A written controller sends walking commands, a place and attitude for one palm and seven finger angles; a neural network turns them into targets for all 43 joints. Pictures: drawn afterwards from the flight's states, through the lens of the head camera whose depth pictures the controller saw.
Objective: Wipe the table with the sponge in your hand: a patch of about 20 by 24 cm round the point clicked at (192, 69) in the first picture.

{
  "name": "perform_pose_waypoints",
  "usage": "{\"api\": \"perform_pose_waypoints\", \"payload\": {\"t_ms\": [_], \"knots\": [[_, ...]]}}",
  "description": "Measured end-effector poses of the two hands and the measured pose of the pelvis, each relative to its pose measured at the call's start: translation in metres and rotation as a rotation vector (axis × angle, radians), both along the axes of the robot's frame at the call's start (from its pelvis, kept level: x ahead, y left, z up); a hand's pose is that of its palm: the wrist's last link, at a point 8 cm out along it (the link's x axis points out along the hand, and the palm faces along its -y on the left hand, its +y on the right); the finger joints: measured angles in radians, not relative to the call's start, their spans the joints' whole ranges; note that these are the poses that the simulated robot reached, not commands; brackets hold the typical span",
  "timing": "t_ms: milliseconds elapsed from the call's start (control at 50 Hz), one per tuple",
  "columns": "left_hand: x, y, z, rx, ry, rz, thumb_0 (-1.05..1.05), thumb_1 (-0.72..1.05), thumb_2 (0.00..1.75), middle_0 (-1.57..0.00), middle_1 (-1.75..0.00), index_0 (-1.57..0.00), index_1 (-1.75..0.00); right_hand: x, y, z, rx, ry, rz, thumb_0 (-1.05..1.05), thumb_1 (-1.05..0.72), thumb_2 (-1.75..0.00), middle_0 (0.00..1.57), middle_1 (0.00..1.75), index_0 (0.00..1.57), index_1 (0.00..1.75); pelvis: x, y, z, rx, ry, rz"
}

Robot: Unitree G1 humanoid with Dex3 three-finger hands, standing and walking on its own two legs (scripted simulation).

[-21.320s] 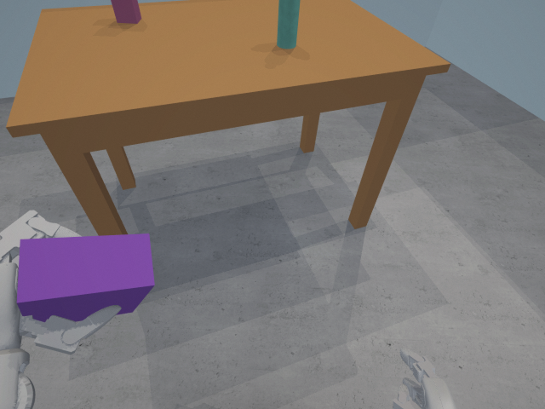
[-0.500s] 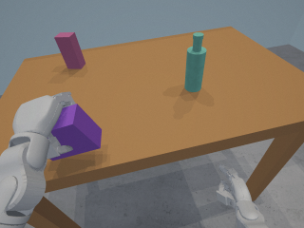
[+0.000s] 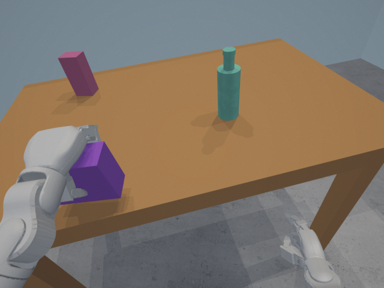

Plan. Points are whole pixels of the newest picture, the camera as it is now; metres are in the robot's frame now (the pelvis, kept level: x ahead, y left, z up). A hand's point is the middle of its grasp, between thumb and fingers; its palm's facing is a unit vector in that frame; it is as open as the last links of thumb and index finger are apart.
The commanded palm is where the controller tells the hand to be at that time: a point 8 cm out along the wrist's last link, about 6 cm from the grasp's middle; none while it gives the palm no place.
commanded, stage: move the sponge above the wiping area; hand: left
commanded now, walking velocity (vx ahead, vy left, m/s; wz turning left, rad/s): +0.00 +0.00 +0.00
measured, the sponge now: (83, 179) +0.25 +0.27 +0.13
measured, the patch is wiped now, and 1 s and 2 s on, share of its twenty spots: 0.00 0.00 0.10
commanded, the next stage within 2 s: none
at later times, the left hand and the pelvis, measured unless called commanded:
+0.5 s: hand (70, 157) +0.26 +0.28 +0.19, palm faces +0.14 +0.00 -0.99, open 9.8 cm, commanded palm +0.21 +0.30 +0.28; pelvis +0.03 +0.01 +0.00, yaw +0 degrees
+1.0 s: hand (64, 129) +0.28 +0.29 +0.24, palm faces +0.36 -0.02 -0.93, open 9.8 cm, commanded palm +0.22 +0.29 +0.27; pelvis +0.01 +0.03 +0.01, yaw -1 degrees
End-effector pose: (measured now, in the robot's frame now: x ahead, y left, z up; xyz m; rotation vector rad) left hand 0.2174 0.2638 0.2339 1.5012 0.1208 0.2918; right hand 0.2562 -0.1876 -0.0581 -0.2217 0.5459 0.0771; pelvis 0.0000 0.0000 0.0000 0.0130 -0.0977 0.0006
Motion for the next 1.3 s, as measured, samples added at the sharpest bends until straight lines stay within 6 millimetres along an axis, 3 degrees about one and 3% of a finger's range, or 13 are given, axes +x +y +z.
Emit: {"api": "perform_pose_waypoints", "payload": {"t_ms": [180,280,360,420,500,640,720,820,940,1060,1120,1240,1300], "knots": [[0.004,0.047,0.085,0.053,-0.253,0.209,0.00,-0.50,1.03,-0.76,-1.35,-0.77,-1.36,0.017,-0.005,0.003,0.053,0.007,-0.028,0.01,-0.91,-0.89,0.20,0.30,0.20,0.30,0.016,-0.004,0.003,-0.002,0.020,-0.003],[0.010,0.061,0.040,-0.039,-0.073,0.269,0.00,-0.49,1.03,-0.75,-1.36,-0.76,-1.37,0.022,-0.007,0.005,0.063,-0.006,-0.042,0.01,-0.91,-0.89,0.20,0.30,0.20,0.30,0.020,-0.001,0.003,-0.006,0.041,0.006],[0.014,0.045,-0.018,-0.092,0.119,0.177,0.00,-0.49,1.03,-0.76,-1.36,-0.76,-1.37,0.024,-0.007,0.004,0.010,-0.006,-0.037,0.01,-0.91,-0.89,0.20,0.30,0.20,0.30,0.022,0.003,0.002,-0.006,0.040,0.010],[0.014,0.024,-0.030,-0.046,0.146,0.041,0.00,-0.49,1.04,-0.76,-1.36,-0.77,-1.37,0.024,-0.006,0.006,-0.041,-0.006,-0.031,0.01,-0.91,-0.89,0.20,0.30,0.20,0.31,0.023,0.006,0.001,-0.005,0.030,0.007],[0.010,0.016,0.005,0.055,-0.029,-0.076,0.00,-0.49,1.04,-0.77,-1.35,-0.78,-1.36,0.022,-0.001,0.007,-0.046,0.002,-0.043,0.01,-0.91,-0.89,0.20,0.30,0.18,0.30,0.027,0.012,0.003,-0.009,0.020,-0.001],[0.004,0.066,0.077,0.026,-0.327,0.135,0.00,-0.49,1.03,-0.77,-1.36,-0.78,-1.37,0.018,0.010,0.008,0.028,0.022,-0.076,0.01,-0.91,-0.89,0.20,0.30,0.15,0.28,0.024,0.024,0.006,-0.016,0.027,-0.003],[0.005,0.077,0.045,-0.110,-0.237,0.205,0.00,-0.49,1.03,-0.76,-1.37,-0.77,-1.38,0.013,0.019,0.009,0.056,0.017,-0.073,0.01,-0.91,-0.89,0.20,0.30,0.15,0.28,0.018,0.030,0.007,-0.018,0.040,0.014],[0.012,0.037,-0.032,-0.214,-0.005,0.083,0.00,-0.49,1.03,-0.76,-1.38,-0.77,-1.38,0.009,0.028,0.008,0.019,0.010,-0.060,0.01,-0.91,-0.89,0.20,0.30,0.13,0.27,0.011,0.035,0.006,-0.012,0.035,0.013],[0.014,0.006,0.010,0.009,-0.137,-0.093,0.00,-0.49,1.03,-0.77,-1.37,-0.79,-1.36,0.008,0.030,0.007,0.005,-0.002,-0.056,0.01,-0.91,-0.89,0.20,0.30,0.11,0.26,0.010,0.037,0.005,-0.002,0.006,-0.010],[0.022,0.036,0.065,-0.017,-0.310,0.074,0.00,-0.49,1.03,-0.77,-1.37,-0.79,-1.37,0.003,0.032,0.009,0.078,0.019,-0.040,0.01,-0.91,-0.89,0.20,0.30,0.14,0.28,0.011,0.029,0.008,-0.003,0.018,-0.009],[0.020,0.043,0.049,-0.093,-0.259,0.149,0.00,-0.49,1.03,-0.76,-1.38,-0.78,-1.37,0.001,0.031,0.010,0.104,0.020,-0.026,0.01,-0.91,-0.89,0.20,0.30,0.17,0.29,0.010,0.024,0.008,-0.006,0.032,-0.005],[0.011,0.026,-0.032,-0.150,0.038,0.150,0.00,-0.49,1.03,-0.76,-1.39,-0.78,-1.38,0.001,0.021,0.004,0.056,0.034,-0.003,0.01,-0.91,-0.89,0.20,0.30,0.19,0.30,0.007,0.015,0.006,-0.008,0.035,0.005],[0.010,0.014,-0.032,-0.058,0.050,0.088,0.00,-0.49,1.03,-0.77,-1.38,-0.78,-1.38,0.005,0.016,0.003,0.003,0.032,0.014,0.01,-0.91,-0.89,0.20,0.30,0.19,0.30,0.007,0.011,0.005,-0.007,0.021,0.013]]}}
